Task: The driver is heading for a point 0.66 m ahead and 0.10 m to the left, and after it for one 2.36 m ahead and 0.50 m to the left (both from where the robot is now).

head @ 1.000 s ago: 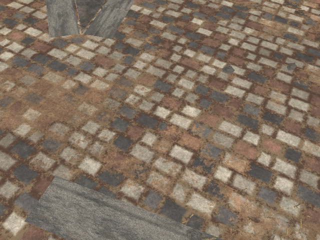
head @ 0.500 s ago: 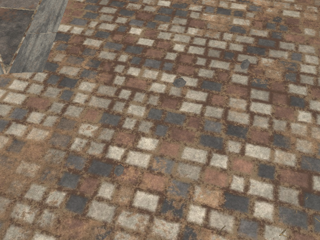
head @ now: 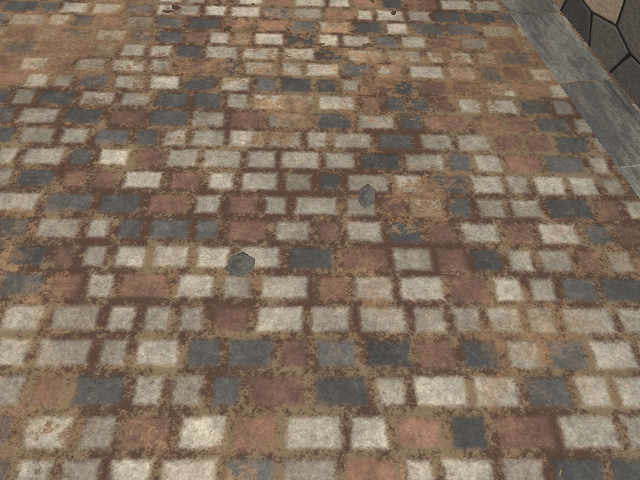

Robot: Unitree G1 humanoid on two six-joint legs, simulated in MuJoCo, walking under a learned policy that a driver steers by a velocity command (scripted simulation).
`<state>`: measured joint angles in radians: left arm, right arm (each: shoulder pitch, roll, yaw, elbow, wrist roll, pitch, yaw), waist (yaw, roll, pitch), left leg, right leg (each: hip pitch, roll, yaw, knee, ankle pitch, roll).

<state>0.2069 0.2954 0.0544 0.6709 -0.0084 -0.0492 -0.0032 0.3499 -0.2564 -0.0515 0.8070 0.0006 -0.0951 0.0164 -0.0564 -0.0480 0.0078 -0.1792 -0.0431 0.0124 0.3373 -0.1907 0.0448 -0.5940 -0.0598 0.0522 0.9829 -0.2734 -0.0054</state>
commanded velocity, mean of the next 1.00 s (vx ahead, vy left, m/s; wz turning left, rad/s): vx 0.50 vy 0.00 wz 0.26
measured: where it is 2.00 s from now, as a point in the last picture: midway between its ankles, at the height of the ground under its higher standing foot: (237, 302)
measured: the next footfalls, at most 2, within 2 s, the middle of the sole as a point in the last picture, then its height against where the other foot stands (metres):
right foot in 0.26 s outside the picture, level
left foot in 0.80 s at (251, 444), level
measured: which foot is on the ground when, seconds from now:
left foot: down 0.00-0.26, up 0.28-0.78, down 0.80-1.00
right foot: up 0.00-0.24, down 0.26-0.78, up 0.80-1.00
